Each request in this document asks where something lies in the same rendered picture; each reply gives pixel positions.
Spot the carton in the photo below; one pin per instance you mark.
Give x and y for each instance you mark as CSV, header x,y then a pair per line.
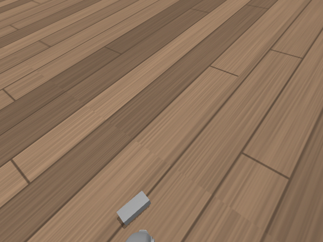
x,y
133,208

